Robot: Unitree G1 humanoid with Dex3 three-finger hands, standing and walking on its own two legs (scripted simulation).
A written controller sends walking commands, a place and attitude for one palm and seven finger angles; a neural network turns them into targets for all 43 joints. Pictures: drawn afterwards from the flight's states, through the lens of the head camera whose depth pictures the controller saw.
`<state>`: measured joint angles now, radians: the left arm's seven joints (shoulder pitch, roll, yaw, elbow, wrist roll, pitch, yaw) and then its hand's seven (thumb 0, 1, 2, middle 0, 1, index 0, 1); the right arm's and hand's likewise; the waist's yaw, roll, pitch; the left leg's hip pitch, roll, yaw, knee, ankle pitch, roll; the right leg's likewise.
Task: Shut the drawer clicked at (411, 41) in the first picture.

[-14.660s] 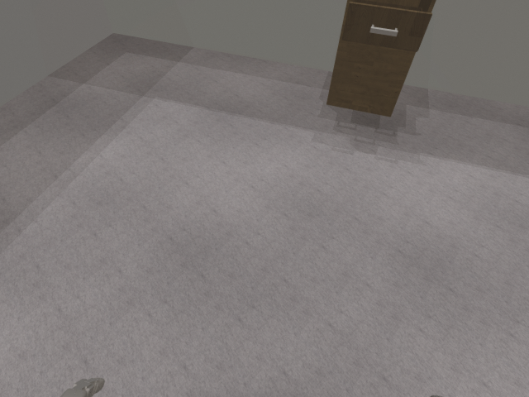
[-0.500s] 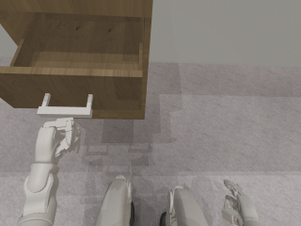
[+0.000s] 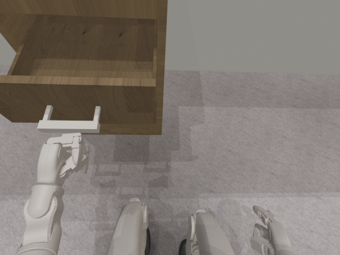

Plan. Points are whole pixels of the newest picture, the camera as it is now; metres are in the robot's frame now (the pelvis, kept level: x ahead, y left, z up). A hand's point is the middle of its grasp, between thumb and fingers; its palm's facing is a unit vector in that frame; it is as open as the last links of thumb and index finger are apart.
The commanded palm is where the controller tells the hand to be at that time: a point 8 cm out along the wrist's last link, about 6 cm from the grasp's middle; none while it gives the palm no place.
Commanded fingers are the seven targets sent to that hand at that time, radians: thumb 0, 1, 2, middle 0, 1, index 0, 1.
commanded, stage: push the drawer shut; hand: left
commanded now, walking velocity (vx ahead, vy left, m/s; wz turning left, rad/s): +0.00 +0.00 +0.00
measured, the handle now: (71, 118) +0.41 +0.26 +0.01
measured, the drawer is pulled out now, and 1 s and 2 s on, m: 0.21 0.11 0.00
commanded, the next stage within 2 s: none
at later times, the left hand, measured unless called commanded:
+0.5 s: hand (84, 140) +0.35 +0.22 +0.01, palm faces +0.05 -1.00 -0.06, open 3.0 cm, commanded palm +0.35 +0.26 +0.01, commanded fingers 0.00 0.90 0.90 -1.40 -1.60 -1.40 -1.60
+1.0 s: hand (90, 111) +0.43 +0.22 +0.01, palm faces +0.05 -1.00 -0.06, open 3.1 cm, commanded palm +0.43 +0.25 +0.01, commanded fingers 0.00 0.90 0.90 -1.40 -1.60 -1.40 -1.60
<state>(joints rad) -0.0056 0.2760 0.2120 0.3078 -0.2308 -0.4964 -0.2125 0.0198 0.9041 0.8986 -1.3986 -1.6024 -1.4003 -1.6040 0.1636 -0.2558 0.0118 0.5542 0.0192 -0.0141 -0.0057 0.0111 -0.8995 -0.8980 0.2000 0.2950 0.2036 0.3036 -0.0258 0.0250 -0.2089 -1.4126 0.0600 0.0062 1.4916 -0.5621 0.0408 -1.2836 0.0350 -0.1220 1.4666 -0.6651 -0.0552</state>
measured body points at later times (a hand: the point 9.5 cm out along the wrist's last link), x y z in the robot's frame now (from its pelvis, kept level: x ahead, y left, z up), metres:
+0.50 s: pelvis -0.01 +0.00 -0.01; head +0.13 +0.02 +0.42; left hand +0.35 +0.27 +0.02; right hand +0.15 -0.26 -0.12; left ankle +0.06 +0.10 -0.57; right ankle +0.01 -0.10 -0.57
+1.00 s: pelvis -0.02 +0.00 -0.01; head +0.14 +0.04 +0.41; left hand +0.42 +0.28 +0.02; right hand +0.08 -0.27 -0.12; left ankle +0.06 +0.10 -0.57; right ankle +0.01 -0.10 -0.57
